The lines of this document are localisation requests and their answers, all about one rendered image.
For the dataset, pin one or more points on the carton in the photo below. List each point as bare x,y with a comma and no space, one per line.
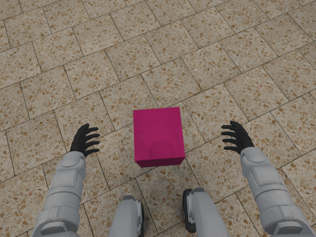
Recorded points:
158,137

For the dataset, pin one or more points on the right robot forearm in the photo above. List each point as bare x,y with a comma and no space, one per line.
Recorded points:
278,212

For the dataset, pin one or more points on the right robot foot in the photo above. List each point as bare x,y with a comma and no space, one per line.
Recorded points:
191,227

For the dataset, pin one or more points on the right robot hand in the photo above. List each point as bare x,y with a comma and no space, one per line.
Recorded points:
242,139

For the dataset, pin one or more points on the left robot hand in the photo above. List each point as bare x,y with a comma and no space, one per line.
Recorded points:
79,143

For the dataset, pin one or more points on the left robot forearm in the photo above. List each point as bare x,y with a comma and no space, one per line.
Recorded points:
61,208

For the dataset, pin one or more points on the robot right shin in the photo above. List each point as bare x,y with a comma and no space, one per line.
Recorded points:
196,189

